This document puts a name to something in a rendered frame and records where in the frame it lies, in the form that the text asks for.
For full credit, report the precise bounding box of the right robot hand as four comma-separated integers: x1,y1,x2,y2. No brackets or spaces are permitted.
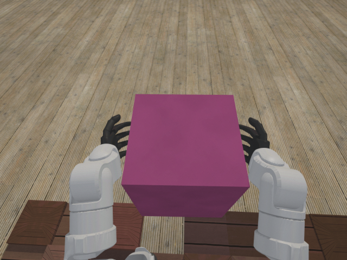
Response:
239,118,270,165

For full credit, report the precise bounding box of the carton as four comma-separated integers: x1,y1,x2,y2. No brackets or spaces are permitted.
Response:
121,94,250,218

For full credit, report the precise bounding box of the right robot forearm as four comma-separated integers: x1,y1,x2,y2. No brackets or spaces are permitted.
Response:
248,148,309,260

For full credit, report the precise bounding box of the left robot forearm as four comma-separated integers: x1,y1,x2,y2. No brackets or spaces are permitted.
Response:
63,144,122,260

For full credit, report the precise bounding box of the left robot hand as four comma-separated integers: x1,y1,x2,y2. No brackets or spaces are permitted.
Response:
101,114,131,158

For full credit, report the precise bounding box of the left robot shin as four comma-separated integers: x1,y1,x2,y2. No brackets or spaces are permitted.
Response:
135,247,150,254

